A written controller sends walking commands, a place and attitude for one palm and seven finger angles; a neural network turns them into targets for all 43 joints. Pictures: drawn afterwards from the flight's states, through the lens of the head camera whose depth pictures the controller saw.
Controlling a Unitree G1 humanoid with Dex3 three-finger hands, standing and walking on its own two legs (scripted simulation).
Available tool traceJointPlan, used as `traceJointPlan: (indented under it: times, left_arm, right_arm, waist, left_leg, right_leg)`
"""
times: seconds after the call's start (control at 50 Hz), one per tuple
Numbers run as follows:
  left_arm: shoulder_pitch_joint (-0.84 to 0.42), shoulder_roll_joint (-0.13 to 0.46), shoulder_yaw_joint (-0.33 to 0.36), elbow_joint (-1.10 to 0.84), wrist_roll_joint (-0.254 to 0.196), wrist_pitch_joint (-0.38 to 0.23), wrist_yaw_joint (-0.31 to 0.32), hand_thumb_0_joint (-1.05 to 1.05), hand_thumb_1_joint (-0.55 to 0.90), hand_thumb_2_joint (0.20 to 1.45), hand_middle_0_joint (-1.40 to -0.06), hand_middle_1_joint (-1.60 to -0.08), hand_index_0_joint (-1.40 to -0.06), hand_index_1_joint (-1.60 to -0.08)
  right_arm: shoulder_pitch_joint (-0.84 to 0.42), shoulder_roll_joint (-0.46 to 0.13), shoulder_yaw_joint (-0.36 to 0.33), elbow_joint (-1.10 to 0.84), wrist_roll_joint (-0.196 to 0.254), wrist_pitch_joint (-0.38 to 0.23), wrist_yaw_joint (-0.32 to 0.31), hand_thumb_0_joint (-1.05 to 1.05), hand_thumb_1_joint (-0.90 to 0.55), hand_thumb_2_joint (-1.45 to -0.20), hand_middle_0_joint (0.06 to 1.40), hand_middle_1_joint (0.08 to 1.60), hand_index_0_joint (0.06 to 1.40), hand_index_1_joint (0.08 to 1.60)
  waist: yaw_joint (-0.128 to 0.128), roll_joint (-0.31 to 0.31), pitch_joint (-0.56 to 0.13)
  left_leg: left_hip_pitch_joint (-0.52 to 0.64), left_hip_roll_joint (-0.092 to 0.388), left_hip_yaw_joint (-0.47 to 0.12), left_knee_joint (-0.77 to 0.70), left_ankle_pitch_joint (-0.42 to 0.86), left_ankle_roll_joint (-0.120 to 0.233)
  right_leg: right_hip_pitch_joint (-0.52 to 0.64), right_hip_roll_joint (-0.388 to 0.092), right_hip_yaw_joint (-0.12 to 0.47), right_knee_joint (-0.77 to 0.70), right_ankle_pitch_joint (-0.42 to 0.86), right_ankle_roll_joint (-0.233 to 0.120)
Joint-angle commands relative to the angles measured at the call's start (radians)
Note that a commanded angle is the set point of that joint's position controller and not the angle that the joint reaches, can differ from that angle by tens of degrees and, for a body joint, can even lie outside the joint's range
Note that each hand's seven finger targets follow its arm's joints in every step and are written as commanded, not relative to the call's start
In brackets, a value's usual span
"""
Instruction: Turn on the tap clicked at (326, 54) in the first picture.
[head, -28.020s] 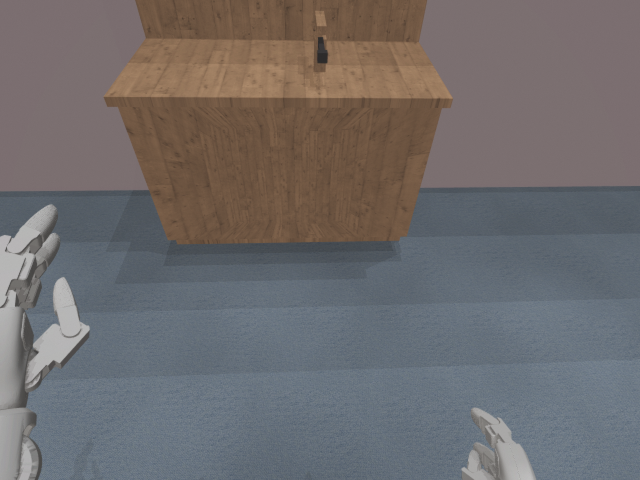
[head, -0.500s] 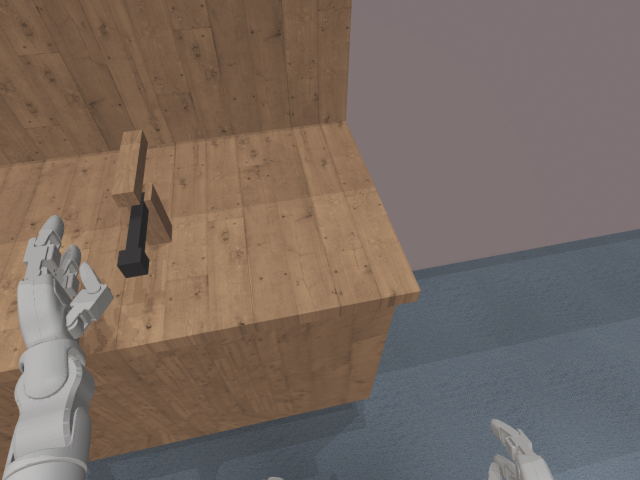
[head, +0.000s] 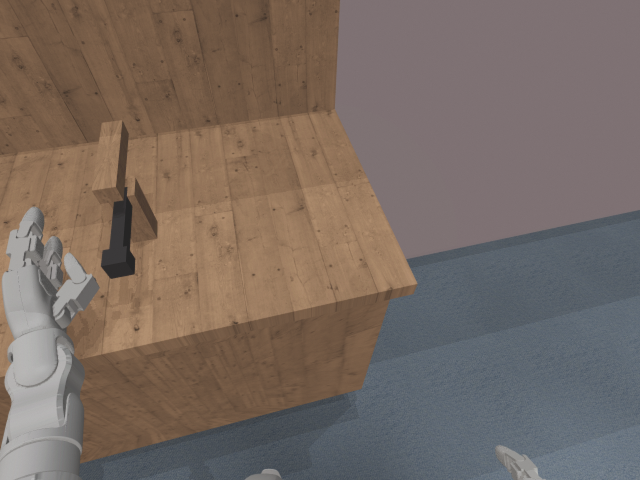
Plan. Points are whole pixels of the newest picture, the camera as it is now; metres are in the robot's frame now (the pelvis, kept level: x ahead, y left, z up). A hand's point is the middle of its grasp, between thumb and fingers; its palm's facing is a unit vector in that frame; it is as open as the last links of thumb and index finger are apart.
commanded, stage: reach beside the lever's end, fingers flat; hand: left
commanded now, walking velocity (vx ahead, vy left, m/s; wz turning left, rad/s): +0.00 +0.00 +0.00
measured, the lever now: (118, 262) +0.35 +0.27 +0.07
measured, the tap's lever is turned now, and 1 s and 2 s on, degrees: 0 5 30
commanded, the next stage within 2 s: push the lever round in 0.18 s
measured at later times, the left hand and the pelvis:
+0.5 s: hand (95, 283) +0.32 +0.29 +0.07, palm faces +0.48 -0.87 -0.08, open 7.8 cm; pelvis +0.00 +0.00 +0.00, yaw +0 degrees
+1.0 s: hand (119, 280) +0.33 +0.26 +0.07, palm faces +0.50 -0.86 -0.08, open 7.8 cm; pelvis +0.00 +0.00 +0.00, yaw +1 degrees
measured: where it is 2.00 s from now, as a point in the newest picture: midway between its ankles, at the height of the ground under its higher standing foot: outside the picture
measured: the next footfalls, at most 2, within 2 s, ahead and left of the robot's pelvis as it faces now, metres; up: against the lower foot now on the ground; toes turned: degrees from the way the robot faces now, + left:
none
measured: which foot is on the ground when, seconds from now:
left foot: down 0.00-1.00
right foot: down 0.00-1.00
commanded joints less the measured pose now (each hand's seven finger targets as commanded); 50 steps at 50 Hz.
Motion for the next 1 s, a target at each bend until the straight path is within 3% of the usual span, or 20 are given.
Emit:
traceJointPlan:
  times: [0.0, 0.06, 0.08, 0.2, 0.24, 0.26, 0.3, 0.36, 0.38, 0.44, 0.46, 0.5, 0.56, 0.6, 0.66, 0.72, 0.78, 0.86, 0.9, 0.98]
  left_arm:
    - [-0.211, 0.275, 0.096, -0.236, 0.003, -0.079, 0.020, 0.000, 0.900, 0.900, -0.150, -0.150, -0.150, -0.150]
    - [-0.245, 0.272, 0.080, -0.271, 0.016, -0.096, 0.027, 0.000, 0.900, 0.900, -0.150, -0.150, -0.150, -0.150]
    - [-0.241, 0.231, 0.049, -0.283, 0.012, -0.100, 0.026, 0.000, 0.900, 0.900, -0.150, -0.150, -0.150, -0.150]
    - [-0.242, 0.241, 0.055, -0.204, 0.001, -0.068, 0.007, 0.000, 0.900, 0.900, -0.150, -0.150, -0.150, -0.150]
    - [-0.268, 0.227, 0.036, -0.228, 0.000, -0.069, 0.007, 0.000, 0.900, 0.900, -0.150, -0.150, -0.150, -0.150]
    - [-0.265, 0.263, 0.069, -0.227, 0.010, -0.071, 0.017, 0.000, 0.900, 0.900, -0.150, -0.150, -0.150, -0.150]
    - [-0.284, 0.213, 0.021, -0.259, 0.012, -0.080, 0.020, 0.000, 0.900, 0.900, -0.150, -0.150, -0.150, -0.150]
    - [-0.212, 0.243, 0.060, -0.238, 0.017, -0.080, 0.030, 0.000, 0.900, 0.900, -0.150, -0.150, -0.150, -0.150]
    - [-0.220, 0.191, 0.014, -0.251, 0.014, -0.079, 0.029, 0.000, 0.900, 0.900, -0.150, -0.150, -0.150, -0.150]
    - [-0.208, 0.188, 0.016, -0.247, 0.011, -0.069, 0.034, 0.000, 0.900, 0.900, -0.150, -0.150, -0.150, -0.150]
    - [-0.199, 0.218, 0.040, -0.247, 0.020, -0.065, 0.043, 0.000, 0.900, 0.900, -0.150, -0.150, -0.150, -0.150]
    - [-0.245, 0.163, -0.015, -0.282, 0.021, -0.068, 0.049, 0.000, 0.900, 0.900, -0.150, -0.150, -0.150, -0.150]
    - [-0.222, 0.203, 0.025, -0.274, 0.032, -0.071, 0.070, 0.000, 0.900, 0.900, -0.150, -0.150, -0.150, -0.150]
    - [-0.243, 0.162, -0.015, -0.295, 0.032, -0.078, 0.075, 0.000, 0.900, 0.900, -0.150, -0.150, -0.150, -0.150]
    - [-0.240, 0.190, 0.004, -0.274, 0.041, -0.078, 0.081, 0.000, 0.900, 0.900, -0.150, -0.150, -0.150, -0.150]
    - [-0.251, 0.133, -0.051, -0.294, 0.037, -0.080, 0.086, 0.000, 0.900, 0.900, -0.150, -0.150, -0.150, -0.150]
    - [-0.274, 0.142, -0.044, -0.258, 0.044, -0.068, 0.100, 0.000, 0.900, 0.900, -0.150, -0.150, -0.150, -0.150]
    - [-0.292, 0.165, -0.028, -0.241, 0.054, -0.067, 0.111, 0.000, 0.900, 0.900, -0.150, -0.150, -0.150, -0.150]
    - [-0.320, 0.127, -0.067, -0.244, 0.052, -0.069, 0.108, 0.000, 0.900, 0.900, -0.150, -0.150, -0.150, -0.150]
    - [-0.361, 0.134, -0.072, -0.243, 0.060, -0.078, 0.114, 0.000, 0.900, 0.900, -0.150, -0.150, -0.150, -0.150]
  right_arm:
    - [-0.039, -0.146, -0.053, -0.129, 0.005, -0.040, -0.015, 0.000, -0.900, -0.900, 0.200, 0.300, 0.200, 0.300]
    - [-0.043, -0.143, -0.051, -0.118, 0.002, -0.043, -0.017, 0.000, -0.900, -0.900, 0.200, 0.300, 0.200, 0.300]
    - [-0.043, -0.140, -0.051, -0.124, 0.001, -0.046, -0.014, 0.000, -0.900, -0.900, 0.200, 0.300, 0.200, 0.300]
    - [-0.050, -0.146, -0.046, -0.121, 0.010, -0.040, -0.024, 0.000, -0.900, -0.900, 0.200, 0.300, 0.200, 0.300]
    - [-0.055, -0.144, -0.045, -0.128, 0.008, -0.044, -0.025, 0.000, -0.900, -0.900, 0.200, 0.300, 0.200, 0.300]
    - [-0.051, -0.146, -0.045, -0.120, 0.006, -0.042, -0.026, 0.000, -0.900, -0.900, 0.200, 0.300, 0.200, 0.300]
    - [-0.051, -0.139, -0.045, -0.128, 0.003, -0.043, -0.021, 0.000, -0.900, -0.900, 0.200, 0.300, 0.200, 0.300]
    - [-0.042, -0.142, -0.049, -0.122, 0.002, -0.040, -0.014, 0.000, -0.900, -0.900, 0.200, 0.300, 0.200, 0.300]
    - [-0.047, -0.137, -0.047, -0.132, 0.002, -0.039, -0.011, 0.000, -0.900, -0.900, 0.200, 0.300, 0.200, 0.300]
    - [-0.050, -0.139, -0.049, -0.136, 0.003, -0.039, -0.011, 0.000, -0.900, -0.900, 0.200, 0.300, 0.200, 0.300]
    - [-0.052, -0.141, -0.048, -0.132, 0.004, -0.035, -0.012, 0.000, -0.900, -0.900, 0.200, 0.300, 0.200, 0.300]
    - [-0.059, -0.134, -0.046, -0.139, 0.004, -0.038, -0.009, 0.000, -0.900, -0.900, 0.200, 0.300, 0.200, 0.300]
    - [-0.062, -0.137, -0.047, -0.132, 0.000, -0.033, -0.012, 0.000, -0.900, -0.900, 0.200, 0.300, 0.200, 0.300]
    - [-0.066, -0.131, -0.046, -0.140, -0.001, -0.035, -0.008, 0.000, -0.900, -0.900, 0.200, 0.300, 0.200, 0.300]
    - [-0.067, -0.134, -0.045, -0.129, 0.000, -0.031, -0.011, 0.000, -0.900, -0.900, 0.200, 0.300, 0.200, 0.300]
    - [-0.069, -0.130, -0.045, -0.137, -0.001, -0.038, -0.007, 0.000, -0.900, -0.900, 0.200, 0.300, 0.200, 0.300]
    - [-0.068, -0.134, -0.043, -0.132, 0.001, -0.031, -0.010, 0.000, -0.900, -0.900, 0.200, 0.300, 0.200, 0.300]
    - [-0.069, -0.134, -0.042, -0.122, -0.001, -0.029, -0.013, 0.000, -0.900, -0.900, 0.200, 0.300, 0.200, 0.300]
    - [-0.070, -0.131, -0.040, -0.129, 0.000, -0.028, -0.011, 0.000, -0.900, -0.900, 0.200, 0.300, 0.200, 0.300]
    - [-0.068, -0.128, -0.039, -0.123, -0.001, -0.026, -0.012, 0.000, -0.900, -0.900, 0.200, 0.300, 0.200, 0.300]
  waist:
    - [0.009, 0.028, -0.257]
    - [0.001, 0.080, -0.251]
    - [-0.002, 0.076, -0.262]
    - [-0.007, 0.028, -0.216]
    - [-0.005, 0.049, -0.234]
    - [0.001, 0.062, -0.236]
    - [-0.011, 0.054, -0.271]
    - [0.008, 0.058, -0.272]
    - [-0.001, 0.051, -0.265]
    - [0.004, 0.033, -0.253]
    - [0.011, 0.050, -0.242]
    - [-0.003, 0.053, -0.252]
    - [0.006, 0.048, -0.240]
    - [-0.005, 0.043, -0.261]
    - [-0.001, 0.056, -0.239]
    - [-0.009, 0.048, -0.258]
    - [-0.017, 0.006, -0.235]
    - [-0.012, 0.022, -0.230]
    - [-0.025, -0.001, -0.242]
    - [-0.029, 0.034, -0.245]
  left_leg:
    - [0.175, -0.016, -0.044, -0.106, 0.227, 0.010]
    - [0.200, -0.011, -0.052, -0.103, 0.233, 0.004]
    - [0.211, -0.013, -0.051, -0.103, 0.238, 0.004]
    - [0.166, -0.013, -0.053, -0.110, 0.178, 0.006]
    - [0.184, -0.016, -0.054, -0.109, 0.174, 0.007]
    - [0.186, -0.014, -0.058, -0.108, 0.185, 0.006]
    - [0.213, -0.013, -0.058, -0.100, 0.220, 0.003]
    - [0.213, -0.010, -0.060, -0.093, 0.263, -0.003]
    - [0.212, -0.013, -0.056, -0.095, 0.262, -0.002]
    - [0.199, -0.011, -0.058, -0.102, 0.244, -0.005]
    - [0.193, -0.012, -0.058, -0.101, 0.244, -0.003]
    - [0.207, -0.011, -0.059, -0.101, 0.235, -0.006]
    - [0.192, -0.013, -0.056, -0.102, 0.212, -0.002]
    - [0.198, -0.015, -0.052, -0.099, 0.207, 0.000]
    - [0.182, -0.015, -0.054, -0.100, 0.193, 0.000]
    - [0.206, -0.014, -0.054, -0.099, 0.201, -0.001]
    - [0.176, -0.016, -0.053, -0.103, 0.168, 0.005]
    - [0.172, -0.019, -0.046, -0.099, 0.153, 0.009]
    - [0.169, -0.021, -0.041, -0.095, 0.150, 0.012]
    - [0.176, -0.020, -0.043, -0.093, 0.149, 0.011]
  right_leg:
    - [0.083, 0.003, 0.039, -0.097, 0.259, 0.010]
    - [0.059, 0.005, 0.037, -0.091, 0.244, 0.006]
    - [0.060, 0.004, 0.036, -0.089, 0.249, 0.007]
    - [0.044, 0.004, 0.034, -0.101, 0.208, 0.008]
    - [0.041, 0.003, 0.036, -0.103, 0.203, 0.008]
    - [0.045, 0.004, 0.035, -0.099, 0.205, 0.005]
    - [0.047, 0.004, 0.032, -0.090, 0.236, 0.007]
    - [0.060, 0.007, 0.032, -0.085, 0.262, 0.003]
    - [0.057, 0.004, 0.030, -0.085, 0.269, 0.007]
    - [0.057, 0.006, 0.026, -0.088, 0.251, 0.006]
    - [0.060, 0.005, 0.029, -0.090, 0.251, 0.004]
    - [0.049, 0.004, 0.028, -0.089, 0.242, 0.006]
    - [0.055, 0.005, 0.031, -0.094, 0.228, 0.005]
    - [0.056, 0.003, 0.033, -0.092, 0.231, 0.008]
    - [0.055, 0.003, 0.037, -0.094, 0.220, 0.005]
    - [0.052, 0.004, 0.035, -0.095, 0.226, 0.005]
    - [0.051, 0.001, 0.037, -0.102, 0.211, 0.009]
    - [0.053, -0.001, 0.045, -0.110, 0.205, 0.009]
    - [0.054, -0.003, 0.047, -0.110, 0.213, 0.013]
    - [0.049, -0.005, 0.052, -0.109, 0.212, 0.011]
